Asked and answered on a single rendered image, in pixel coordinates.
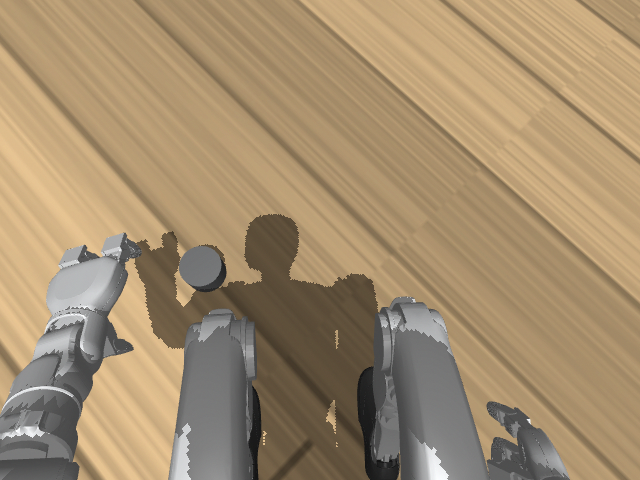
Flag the right robot foot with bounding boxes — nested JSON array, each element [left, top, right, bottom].
[[357, 366, 400, 480]]

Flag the tin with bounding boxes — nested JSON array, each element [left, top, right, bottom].
[[179, 246, 226, 292]]

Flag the right robot hand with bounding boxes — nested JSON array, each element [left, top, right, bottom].
[[487, 401, 570, 480]]

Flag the left robot arm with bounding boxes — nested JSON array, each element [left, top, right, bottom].
[[0, 309, 108, 480]]

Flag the left robot hand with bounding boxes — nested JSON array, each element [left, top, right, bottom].
[[46, 233, 142, 358]]

